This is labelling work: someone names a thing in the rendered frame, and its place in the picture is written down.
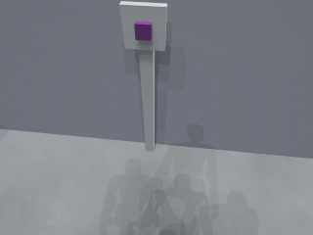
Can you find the panel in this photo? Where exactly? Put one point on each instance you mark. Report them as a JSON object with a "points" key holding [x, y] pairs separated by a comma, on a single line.
{"points": [[155, 13]]}

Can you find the button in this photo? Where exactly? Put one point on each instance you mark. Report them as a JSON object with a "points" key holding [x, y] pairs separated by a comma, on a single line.
{"points": [[143, 31]]}

